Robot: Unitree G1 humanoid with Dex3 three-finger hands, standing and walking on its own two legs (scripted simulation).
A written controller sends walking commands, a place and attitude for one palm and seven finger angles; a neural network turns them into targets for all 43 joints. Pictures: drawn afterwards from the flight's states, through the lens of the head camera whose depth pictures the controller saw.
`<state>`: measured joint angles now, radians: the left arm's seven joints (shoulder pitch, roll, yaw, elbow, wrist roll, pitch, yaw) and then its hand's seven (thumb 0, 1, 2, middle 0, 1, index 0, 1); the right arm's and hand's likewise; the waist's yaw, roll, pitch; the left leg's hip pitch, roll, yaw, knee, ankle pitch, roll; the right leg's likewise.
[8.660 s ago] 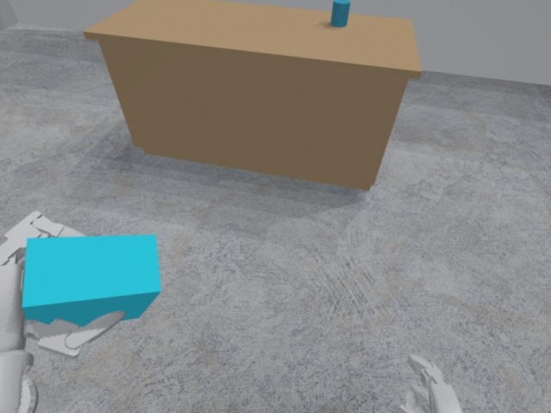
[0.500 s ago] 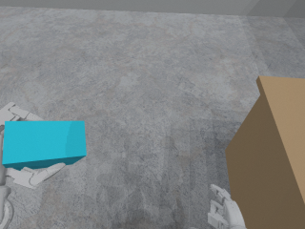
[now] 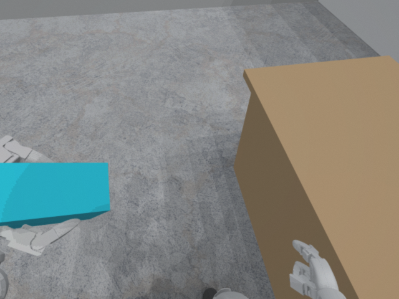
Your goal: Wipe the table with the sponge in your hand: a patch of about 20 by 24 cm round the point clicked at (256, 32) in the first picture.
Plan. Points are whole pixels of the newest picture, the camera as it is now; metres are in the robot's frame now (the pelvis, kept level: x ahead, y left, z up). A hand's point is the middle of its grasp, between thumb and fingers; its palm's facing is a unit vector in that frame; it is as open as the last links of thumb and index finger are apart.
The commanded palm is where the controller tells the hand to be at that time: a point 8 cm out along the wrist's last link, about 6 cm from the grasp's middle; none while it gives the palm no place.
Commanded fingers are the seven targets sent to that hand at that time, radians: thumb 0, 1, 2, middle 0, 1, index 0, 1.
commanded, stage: turn to face it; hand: left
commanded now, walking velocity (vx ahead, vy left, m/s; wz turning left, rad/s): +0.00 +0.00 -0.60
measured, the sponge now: (69, 196) +0.22 +0.21 +0.16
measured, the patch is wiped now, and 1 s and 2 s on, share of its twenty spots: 0.00 0.00 0.00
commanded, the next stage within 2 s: none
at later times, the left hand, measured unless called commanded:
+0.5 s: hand (157, 205) +0.21 +0.08 +0.19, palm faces +0.06 -0.83 -0.56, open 10.4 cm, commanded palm +0.18 +0.15 +0.19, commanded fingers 0.00 0.10 1.30 -1.20 -1.60 -1.20 -1.60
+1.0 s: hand (236, 219) +0.21 -0.02 +0.18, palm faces -0.16 -0.83 -0.53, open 10.4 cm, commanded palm +0.17 +0.05 +0.19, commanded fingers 0.00 0.10 1.30 -1.20 -1.60 -1.20 -1.60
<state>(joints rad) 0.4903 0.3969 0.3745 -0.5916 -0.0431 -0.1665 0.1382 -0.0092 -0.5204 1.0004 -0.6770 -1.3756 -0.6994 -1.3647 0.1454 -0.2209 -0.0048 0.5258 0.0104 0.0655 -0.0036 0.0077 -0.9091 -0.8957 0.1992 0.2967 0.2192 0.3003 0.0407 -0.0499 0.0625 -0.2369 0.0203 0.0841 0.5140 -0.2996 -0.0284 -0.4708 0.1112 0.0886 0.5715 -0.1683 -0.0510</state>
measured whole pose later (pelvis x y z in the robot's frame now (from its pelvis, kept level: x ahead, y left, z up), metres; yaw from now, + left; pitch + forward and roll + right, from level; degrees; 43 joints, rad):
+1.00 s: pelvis -0.12 -0.08 +0.00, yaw -35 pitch -1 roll -1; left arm 0.41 0.45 0.36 -0.58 -0.04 -0.12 0.12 -0.01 -0.52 1.00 -0.68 -1.38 -0.70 -1.36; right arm 0.18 -0.11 0.17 0.45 0.00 -0.03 0.10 0.01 -0.91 -0.90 0.19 0.30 0.37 0.30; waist 0.06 0.07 0.17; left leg -0.24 0.26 0.23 0.65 -0.34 -0.10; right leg -0.28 -0.02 -0.12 0.58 -0.26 0.02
